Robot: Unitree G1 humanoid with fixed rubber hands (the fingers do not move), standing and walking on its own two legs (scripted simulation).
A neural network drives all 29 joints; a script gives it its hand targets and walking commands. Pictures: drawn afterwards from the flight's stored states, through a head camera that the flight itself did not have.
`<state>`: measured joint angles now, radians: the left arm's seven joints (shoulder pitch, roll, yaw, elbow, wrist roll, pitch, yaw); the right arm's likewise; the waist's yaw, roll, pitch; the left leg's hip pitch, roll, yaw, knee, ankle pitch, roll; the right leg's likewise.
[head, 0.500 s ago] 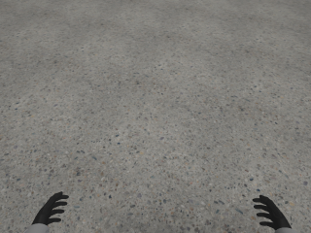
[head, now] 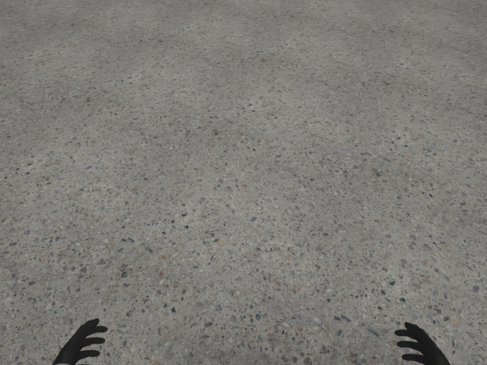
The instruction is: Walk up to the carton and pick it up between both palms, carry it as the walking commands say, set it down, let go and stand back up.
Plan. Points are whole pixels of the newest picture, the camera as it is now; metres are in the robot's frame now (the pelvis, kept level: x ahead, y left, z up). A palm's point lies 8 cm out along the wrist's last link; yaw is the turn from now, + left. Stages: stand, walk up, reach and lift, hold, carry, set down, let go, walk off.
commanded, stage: stand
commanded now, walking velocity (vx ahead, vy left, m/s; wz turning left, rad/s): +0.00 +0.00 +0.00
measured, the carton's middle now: out of the picture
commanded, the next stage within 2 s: walk up in 0.28 s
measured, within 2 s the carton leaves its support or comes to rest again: neither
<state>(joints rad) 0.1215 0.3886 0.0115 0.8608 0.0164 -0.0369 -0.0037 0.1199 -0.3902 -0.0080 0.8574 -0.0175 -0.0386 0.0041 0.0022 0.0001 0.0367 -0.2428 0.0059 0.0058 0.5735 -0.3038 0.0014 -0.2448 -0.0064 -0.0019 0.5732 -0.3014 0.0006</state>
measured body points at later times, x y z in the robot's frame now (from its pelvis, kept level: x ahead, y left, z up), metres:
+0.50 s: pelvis +0.00 +0.00 +0.01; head +0.00 +0.00 +0.46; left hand +0.12 +0.32 -0.09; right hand +0.12 -0.31 -0.09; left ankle +0.00 +0.12 -0.73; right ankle +0.00 -0.12 -0.73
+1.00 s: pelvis +0.09 +0.14 +0.01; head +0.08 +0.15 +0.46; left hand +0.04 +0.52 -0.07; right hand +0.36 -0.11 -0.05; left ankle +0.06 +0.24 -0.73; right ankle +0.19 +0.03 -0.69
